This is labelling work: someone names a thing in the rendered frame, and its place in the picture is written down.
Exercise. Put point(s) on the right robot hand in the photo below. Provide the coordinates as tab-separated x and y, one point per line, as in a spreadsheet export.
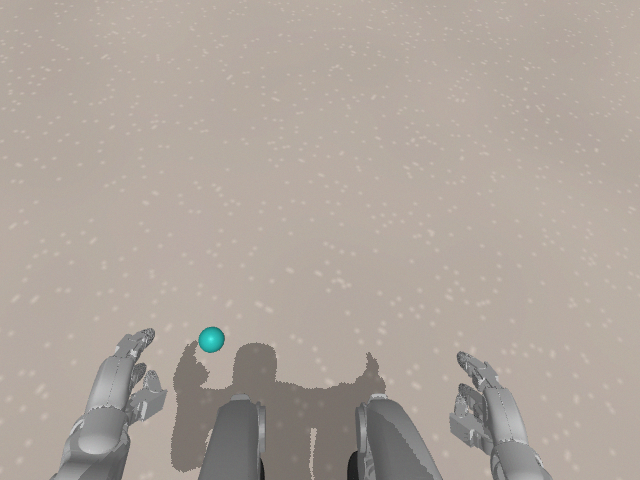
496	418

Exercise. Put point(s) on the ball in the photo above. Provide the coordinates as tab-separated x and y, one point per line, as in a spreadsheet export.
211	339

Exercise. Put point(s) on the left robot arm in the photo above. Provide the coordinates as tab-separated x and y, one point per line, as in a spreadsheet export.
97	447

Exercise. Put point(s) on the left robot hand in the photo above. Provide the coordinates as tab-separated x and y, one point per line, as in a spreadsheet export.
118	375

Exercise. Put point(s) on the right robot arm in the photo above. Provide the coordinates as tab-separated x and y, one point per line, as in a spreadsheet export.
516	461

